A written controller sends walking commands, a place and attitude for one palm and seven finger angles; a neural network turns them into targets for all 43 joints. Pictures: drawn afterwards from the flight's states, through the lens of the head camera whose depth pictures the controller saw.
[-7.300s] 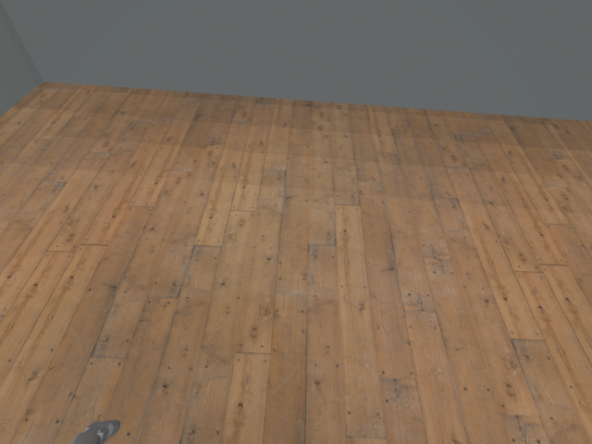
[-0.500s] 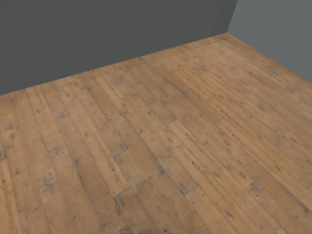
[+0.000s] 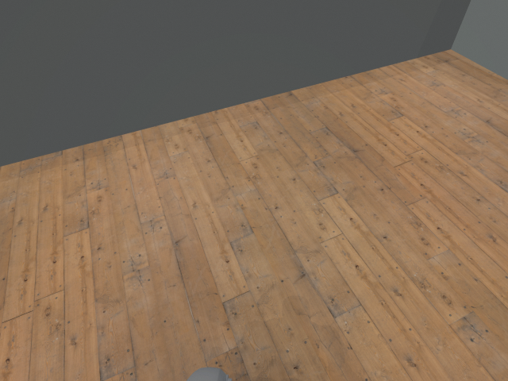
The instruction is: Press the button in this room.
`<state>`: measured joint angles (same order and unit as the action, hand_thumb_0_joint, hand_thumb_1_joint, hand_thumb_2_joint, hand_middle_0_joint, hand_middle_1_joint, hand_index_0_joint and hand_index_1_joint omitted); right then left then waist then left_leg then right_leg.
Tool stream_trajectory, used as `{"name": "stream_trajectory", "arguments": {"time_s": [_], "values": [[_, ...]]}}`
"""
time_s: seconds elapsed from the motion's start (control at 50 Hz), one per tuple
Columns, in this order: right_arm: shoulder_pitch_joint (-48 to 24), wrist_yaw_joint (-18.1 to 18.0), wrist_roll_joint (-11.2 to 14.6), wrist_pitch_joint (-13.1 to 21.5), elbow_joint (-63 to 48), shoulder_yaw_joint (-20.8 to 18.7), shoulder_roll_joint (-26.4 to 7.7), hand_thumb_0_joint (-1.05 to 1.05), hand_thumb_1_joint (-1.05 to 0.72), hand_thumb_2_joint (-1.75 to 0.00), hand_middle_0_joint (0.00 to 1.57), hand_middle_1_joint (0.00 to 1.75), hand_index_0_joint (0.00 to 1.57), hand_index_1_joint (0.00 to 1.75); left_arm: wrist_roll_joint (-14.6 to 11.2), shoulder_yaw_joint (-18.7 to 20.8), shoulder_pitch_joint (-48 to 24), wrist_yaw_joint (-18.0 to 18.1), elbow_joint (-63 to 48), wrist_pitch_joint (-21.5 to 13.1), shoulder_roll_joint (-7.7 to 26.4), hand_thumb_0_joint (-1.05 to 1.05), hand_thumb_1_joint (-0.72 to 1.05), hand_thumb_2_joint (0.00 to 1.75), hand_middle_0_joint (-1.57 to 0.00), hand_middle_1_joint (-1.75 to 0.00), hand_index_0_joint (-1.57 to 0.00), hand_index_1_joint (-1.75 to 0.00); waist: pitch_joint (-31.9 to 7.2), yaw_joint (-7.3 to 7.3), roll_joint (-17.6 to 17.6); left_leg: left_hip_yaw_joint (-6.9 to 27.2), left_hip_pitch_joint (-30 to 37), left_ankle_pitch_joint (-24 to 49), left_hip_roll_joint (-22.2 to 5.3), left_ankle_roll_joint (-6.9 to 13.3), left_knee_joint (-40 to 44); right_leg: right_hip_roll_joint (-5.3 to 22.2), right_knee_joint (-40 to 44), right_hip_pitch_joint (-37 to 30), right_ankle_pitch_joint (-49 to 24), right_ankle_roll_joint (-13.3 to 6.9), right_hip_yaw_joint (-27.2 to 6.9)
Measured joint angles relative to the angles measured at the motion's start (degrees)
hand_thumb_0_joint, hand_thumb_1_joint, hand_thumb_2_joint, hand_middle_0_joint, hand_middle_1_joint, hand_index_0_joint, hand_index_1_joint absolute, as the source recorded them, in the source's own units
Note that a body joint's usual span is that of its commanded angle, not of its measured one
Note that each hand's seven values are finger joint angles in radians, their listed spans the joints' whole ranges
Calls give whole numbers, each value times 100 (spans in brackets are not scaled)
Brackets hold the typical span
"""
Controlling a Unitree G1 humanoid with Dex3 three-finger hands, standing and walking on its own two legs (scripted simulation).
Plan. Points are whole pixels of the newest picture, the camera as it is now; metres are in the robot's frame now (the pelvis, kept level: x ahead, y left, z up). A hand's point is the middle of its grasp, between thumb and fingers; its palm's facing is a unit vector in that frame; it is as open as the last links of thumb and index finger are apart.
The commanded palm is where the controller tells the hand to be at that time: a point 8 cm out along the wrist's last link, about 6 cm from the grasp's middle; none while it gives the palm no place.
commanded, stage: turn or walk to find it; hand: left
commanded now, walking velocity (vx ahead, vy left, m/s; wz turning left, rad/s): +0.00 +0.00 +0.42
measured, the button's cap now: out of the picture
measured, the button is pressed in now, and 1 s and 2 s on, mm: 0 0 0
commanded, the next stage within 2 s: none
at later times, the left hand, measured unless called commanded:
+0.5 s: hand out of the picture -0.03 +0.28 -0.17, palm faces +0.24 -0.94 -0.26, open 7.4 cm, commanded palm none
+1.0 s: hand out of the picture -0.04 +0.19 -0.14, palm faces +0.41 -0.87 -0.28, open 7.3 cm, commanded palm none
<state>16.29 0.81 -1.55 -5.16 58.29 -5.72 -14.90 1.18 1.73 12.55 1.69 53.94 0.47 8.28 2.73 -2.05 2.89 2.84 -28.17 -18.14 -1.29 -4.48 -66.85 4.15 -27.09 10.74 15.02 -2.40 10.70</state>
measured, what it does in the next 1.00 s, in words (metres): steps on the spot, turning left: left foot, then right foot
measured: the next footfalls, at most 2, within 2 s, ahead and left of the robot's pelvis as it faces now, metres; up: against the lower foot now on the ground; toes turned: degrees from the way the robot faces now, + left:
left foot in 0.24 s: +0.00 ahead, +0.16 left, +0.00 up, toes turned +11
right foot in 0.74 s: +0.02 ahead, -0.07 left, +0.00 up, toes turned +14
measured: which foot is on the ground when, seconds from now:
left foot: up 0.00-0.22, down 0.24-0.74, up 0.76-1.00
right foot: down 0.00-0.24, up 0.26-0.72, down 0.74-1.00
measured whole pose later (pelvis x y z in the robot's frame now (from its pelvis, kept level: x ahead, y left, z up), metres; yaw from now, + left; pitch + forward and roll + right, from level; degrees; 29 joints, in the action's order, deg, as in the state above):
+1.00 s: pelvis -0.04 -0.01 +0.00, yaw +25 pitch -1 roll +3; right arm 15.9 0.7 -1.5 -4.9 58.4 -5.6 -15.0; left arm 1.1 1.5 11.8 1.6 53.5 0.1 8.0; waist 3.0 -2.3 3.3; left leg 3.2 -28.0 -18.2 -1.0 -4.6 -67.2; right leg 4.1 -27.1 10.5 15.9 -2.9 10.7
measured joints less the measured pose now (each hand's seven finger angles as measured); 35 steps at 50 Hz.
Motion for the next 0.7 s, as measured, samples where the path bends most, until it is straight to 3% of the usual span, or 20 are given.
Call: {"name": "stream_trajectory", "arguments": {"time_s": [0.18,0.24,0.28,0.32,0.42,0.56,0.66,0.7], "values": [[-471,-31,77,69,-46,143,97,1,-91,-90,19,29,20,30,87,79,199,-37,170,4,229,0,91,90,-21,-30,-21,-30,148,292,-272,-468,935,-724,-113,30,2070,329,-349,241,99,157,381],[-637,-27,99,207,-199,200,123,1,-91,-90,19,29,20,30,55,128,276,-46,242,56,366,0,91,90,-21,-30,-21,-30,144,331,-338,-643,1423,-84,-60,147,3300,468,-757,418,265,305,519],[-766,-33,76,304,-256,223,231,1,-91,-89,19,29,20,30,14,179,273,-38,302,173,515,0,91,90,-21,-30,-21,-30,174,363,-545,-684,1397,-50,95,429,3302,556,-1430,716,805,447,191],[-825,-43,52,346,-324,281,306,1,-91,-89,19,29,20,30,16,205,273,-22,350,305,597,1,91,90,-20,-30,-20,-30,150,398,-585,-670,1412,-58,116,602,3311,397,-2300,1050,1324,523,-210],[-832,-120,46,381,-387,371,388,0,-91,-89,20,30,20,30,23,230,133,-86,361,334,638,1,91,90,-20,-30,-20,-30,72,350,-470,-476,1586,315,185,684,3882,198,-3426,1505,871,651,-677],[-657,-112,49,392,-380,365,438,0,-91,-89,20,30,21,30,6,202,-159,-75,159,269,587,1,91,90,-20,-30,-20,-30,50,239,-402,-240,1558,618,374,693,4208,118,-3089,1419,761,768,-922],[-467,-103,9,326,-335,292,376,0,-91,-89,20,30,21,30,-26,146,-413,-58,3,238,444,1,91,90,-20,-30,-20,-30,89,54,-234,-13,1344,669,440,594,4079,-54,-2051,1026,1022,713,-922],[-382,-99,7,291,-303,255,326,0,-91,-89,20,30,21,30,-48,111,-487,-59,-70,182,376,1,91,90,-20,-30,-20,-30,89,-2,-153,83,1210,656,465,520,3948,-142,-1386,771,810,670,-897]]}}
